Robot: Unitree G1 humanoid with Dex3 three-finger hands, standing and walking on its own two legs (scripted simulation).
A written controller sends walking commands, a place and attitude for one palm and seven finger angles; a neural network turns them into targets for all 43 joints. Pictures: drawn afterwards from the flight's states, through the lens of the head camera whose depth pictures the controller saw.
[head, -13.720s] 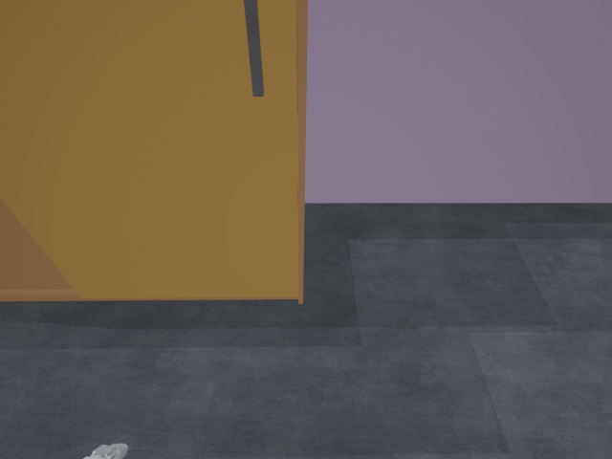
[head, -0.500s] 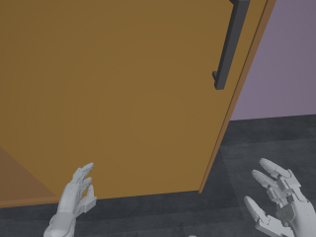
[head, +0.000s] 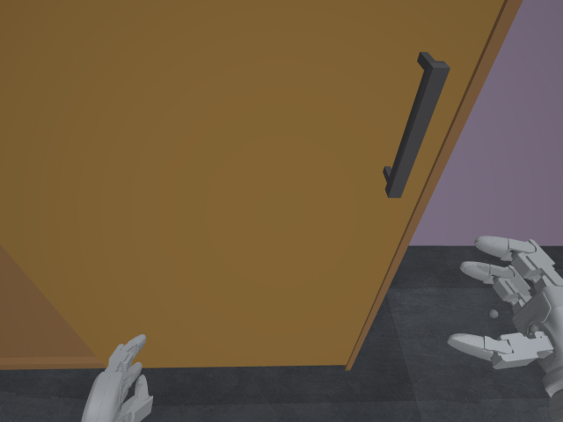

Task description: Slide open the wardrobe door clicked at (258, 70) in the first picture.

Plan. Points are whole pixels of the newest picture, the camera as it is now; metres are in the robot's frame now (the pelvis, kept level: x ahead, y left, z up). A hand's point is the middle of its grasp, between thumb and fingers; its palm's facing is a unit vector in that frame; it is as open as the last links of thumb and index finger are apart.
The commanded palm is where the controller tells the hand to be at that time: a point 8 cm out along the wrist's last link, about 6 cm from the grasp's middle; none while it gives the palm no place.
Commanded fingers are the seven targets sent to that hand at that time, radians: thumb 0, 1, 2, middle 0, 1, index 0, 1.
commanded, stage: raise the hand with hooked fingers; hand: right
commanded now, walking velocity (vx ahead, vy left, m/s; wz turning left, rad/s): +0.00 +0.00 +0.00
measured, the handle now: (408, 131) +0.45 -0.16 +0.23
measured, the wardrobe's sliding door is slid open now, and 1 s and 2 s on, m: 0.00 0.00 0.00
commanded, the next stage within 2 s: move the hooked fingers beside the handle in 1.04 s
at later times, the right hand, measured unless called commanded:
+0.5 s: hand out of the picture +0.27 -0.27 +0.23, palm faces +0.08 +0.99 -0.14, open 13.9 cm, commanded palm +0.23 -0.31 +0.25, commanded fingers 0.00 0.50 -0.30 0.30 1.20 0.30 1.20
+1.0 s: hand (559, 207) +0.29 -0.27 +0.24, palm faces +0.07 +0.99 -0.13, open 14.0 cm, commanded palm +0.25 -0.31 +0.25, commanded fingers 0.00 0.50 -0.30 0.30 1.20 0.30 1.20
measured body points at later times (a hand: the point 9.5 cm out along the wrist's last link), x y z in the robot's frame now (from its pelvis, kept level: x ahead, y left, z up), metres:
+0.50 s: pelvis +0.00 +0.01 +0.01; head -0.03 +0.04 +0.46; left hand +0.21 +0.22 -0.05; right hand +0.26 -0.32 +0.24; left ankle -0.01 +0.12 -0.72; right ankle +0.01 -0.12 -0.72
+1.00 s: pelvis +0.01 +0.01 +0.01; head -0.02 +0.03 +0.46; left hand +0.21 +0.24 -0.05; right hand +0.28 -0.33 +0.25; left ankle -0.01 +0.12 -0.72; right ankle +0.01 -0.12 -0.72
